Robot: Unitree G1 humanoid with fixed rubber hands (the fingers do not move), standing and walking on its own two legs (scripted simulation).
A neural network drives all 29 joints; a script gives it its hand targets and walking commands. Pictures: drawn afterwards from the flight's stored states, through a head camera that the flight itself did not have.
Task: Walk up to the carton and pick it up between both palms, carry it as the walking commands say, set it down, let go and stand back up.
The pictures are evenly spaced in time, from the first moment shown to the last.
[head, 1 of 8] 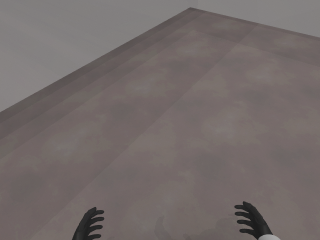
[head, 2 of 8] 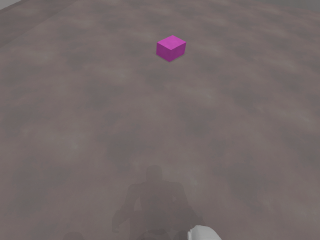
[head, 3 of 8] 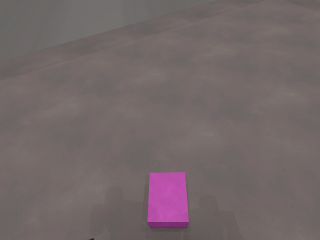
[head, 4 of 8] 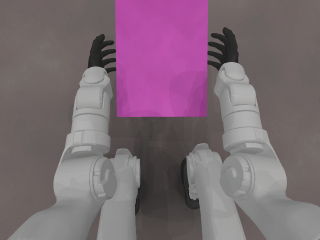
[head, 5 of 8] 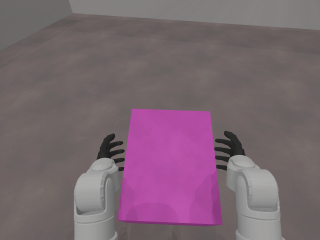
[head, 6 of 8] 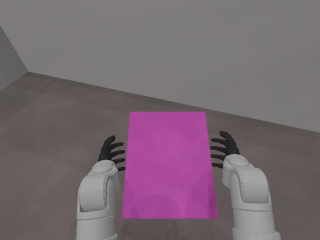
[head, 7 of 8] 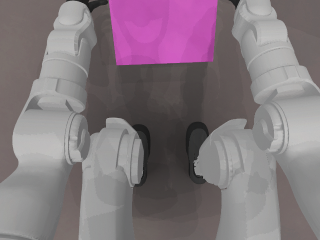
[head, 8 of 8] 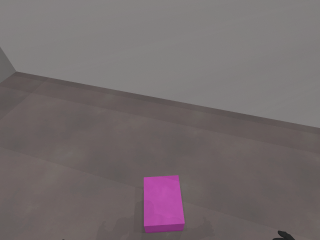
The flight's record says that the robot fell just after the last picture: no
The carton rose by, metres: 0.73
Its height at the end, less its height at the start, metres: +0.00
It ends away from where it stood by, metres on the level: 3.09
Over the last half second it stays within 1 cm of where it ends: yes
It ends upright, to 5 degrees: yes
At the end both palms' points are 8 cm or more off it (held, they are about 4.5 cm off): yes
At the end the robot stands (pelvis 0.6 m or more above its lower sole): yes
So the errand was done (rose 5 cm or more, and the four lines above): yes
